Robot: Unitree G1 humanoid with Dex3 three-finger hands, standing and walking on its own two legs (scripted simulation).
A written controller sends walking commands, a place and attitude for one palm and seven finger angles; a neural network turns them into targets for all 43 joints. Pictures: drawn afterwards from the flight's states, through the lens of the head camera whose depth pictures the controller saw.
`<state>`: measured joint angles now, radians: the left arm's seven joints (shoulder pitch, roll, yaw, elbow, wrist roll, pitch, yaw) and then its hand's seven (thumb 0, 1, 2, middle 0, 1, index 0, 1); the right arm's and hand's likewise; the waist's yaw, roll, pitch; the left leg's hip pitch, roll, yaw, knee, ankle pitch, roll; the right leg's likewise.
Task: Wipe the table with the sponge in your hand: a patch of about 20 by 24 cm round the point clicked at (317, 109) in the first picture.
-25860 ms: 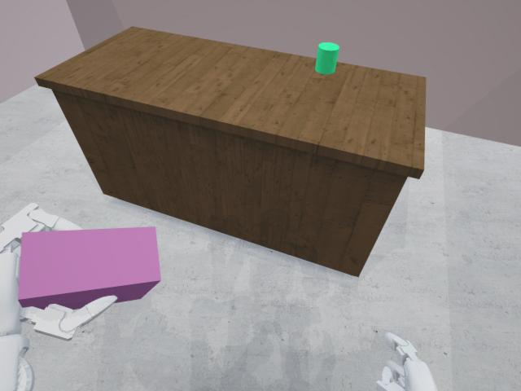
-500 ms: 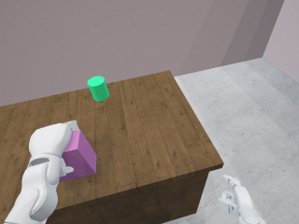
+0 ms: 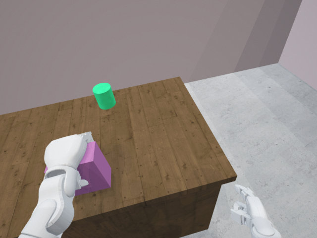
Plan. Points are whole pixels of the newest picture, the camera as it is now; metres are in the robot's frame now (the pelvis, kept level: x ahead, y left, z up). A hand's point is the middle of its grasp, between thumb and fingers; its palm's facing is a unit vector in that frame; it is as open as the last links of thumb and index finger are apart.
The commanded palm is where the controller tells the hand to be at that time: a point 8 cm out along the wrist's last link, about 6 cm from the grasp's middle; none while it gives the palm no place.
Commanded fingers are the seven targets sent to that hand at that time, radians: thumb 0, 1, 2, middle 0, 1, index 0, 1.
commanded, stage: move the sponge above the wiping area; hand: left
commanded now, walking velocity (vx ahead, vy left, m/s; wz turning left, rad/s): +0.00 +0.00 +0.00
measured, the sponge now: (85, 174) +0.25 +0.25 +0.03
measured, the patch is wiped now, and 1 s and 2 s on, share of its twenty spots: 0.00 0.00 0.00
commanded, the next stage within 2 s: lower the sponge onto the table in 0.94 s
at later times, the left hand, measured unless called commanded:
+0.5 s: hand (82, 161) +0.26 +0.26 +0.06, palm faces -0.02 -0.10 -1.00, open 10.0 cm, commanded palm +0.24 +0.25 +0.13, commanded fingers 0.00 0.10 1.30 -1.20 -1.60 -1.20 -1.60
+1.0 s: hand (83, 162) +0.26 +0.25 +0.07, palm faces +0.01 -0.11 -0.99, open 10.0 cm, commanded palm +0.23 +0.25 +0.13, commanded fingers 0.00 0.10 1.30 -1.20 -1.60 -1.20 -1.60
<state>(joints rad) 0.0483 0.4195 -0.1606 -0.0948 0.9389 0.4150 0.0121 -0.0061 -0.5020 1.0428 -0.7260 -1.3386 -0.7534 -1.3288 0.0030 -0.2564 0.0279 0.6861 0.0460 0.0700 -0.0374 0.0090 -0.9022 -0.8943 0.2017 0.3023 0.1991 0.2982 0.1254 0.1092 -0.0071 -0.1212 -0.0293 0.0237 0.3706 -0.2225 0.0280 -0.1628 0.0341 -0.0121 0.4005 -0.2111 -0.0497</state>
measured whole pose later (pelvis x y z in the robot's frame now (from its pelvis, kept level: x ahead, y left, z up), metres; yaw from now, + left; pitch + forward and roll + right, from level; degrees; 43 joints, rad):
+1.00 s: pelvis +0.00 +0.00 +0.00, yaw +0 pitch -2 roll +0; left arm 0.01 0.39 -0.19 -0.01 0.95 0.39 0.06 -0.01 -0.50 1.04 -0.73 -1.34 -0.75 -1.33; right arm 0.00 -0.24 0.02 0.70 0.05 0.07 -0.04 0.01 -0.90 -0.89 0.20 0.30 0.20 0.30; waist 0.12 0.10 -0.02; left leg -0.13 -0.03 0.03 0.37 -0.22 0.03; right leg -0.17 0.04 -0.01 0.40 -0.20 -0.05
